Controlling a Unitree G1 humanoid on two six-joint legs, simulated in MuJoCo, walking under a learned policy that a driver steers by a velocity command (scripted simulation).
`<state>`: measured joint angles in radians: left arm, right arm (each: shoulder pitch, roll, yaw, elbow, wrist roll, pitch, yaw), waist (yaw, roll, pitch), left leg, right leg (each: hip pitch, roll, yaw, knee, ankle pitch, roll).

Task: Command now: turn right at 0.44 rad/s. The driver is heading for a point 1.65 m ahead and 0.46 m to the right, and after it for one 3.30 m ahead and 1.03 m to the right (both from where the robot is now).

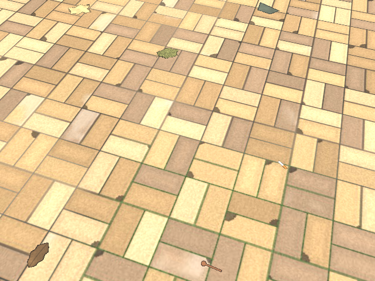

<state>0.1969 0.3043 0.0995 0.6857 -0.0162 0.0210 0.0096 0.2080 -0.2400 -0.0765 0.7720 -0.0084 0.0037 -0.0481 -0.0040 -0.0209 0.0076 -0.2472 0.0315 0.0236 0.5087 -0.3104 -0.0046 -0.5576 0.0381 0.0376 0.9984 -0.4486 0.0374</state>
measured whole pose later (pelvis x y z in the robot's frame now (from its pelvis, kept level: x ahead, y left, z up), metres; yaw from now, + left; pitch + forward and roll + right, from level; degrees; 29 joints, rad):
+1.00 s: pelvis +0.04 -0.04 +0.00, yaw -24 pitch +0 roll +0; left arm 0.21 0.26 0.05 0.68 0.01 0.05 0.01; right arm 0.17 -0.23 -0.03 0.77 -0.02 -0.01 0.00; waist -0.02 0.00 0.03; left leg -0.26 0.02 -0.04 0.52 -0.26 -0.04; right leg -0.21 0.01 0.07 0.51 -0.30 0.01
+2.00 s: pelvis +0.16 -0.05 +0.01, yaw -24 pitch +0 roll -1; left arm 0.20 0.29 0.07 0.84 -0.02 -0.07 0.00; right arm 0.42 -0.21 -0.03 0.99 0.00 -0.10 0.02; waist -0.05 -0.04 0.01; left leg -0.03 -0.03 0.02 0.27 -0.25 0.06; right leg -0.56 -0.07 0.01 1.01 -0.18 -0.04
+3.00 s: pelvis +0.68 -0.24 +0.01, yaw -24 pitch +1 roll +0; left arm 0.24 0.30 0.04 0.92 -0.02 -0.08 0.00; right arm 0.24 -0.26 -0.04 0.85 -0.01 -0.09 0.03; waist -0.01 -0.04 0.03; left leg -0.25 -0.04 0.06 0.38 -0.14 0.07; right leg -0.50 -0.08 0.02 1.12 -0.30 -0.04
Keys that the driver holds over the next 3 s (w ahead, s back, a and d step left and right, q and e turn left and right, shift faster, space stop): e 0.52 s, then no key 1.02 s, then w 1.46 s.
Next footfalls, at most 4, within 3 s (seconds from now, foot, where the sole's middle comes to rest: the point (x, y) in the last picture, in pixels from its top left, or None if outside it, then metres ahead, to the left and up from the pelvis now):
0.18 right None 0.07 -0.14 -0.77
0.62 left None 0.14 0.07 -0.77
0.94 right None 0.00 -0.16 -0.77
2.30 right None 0.42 -0.30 -0.77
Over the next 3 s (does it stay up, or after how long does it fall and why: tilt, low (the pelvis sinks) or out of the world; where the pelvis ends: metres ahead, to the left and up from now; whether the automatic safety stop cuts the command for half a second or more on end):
stays up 0.68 -0.24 0.01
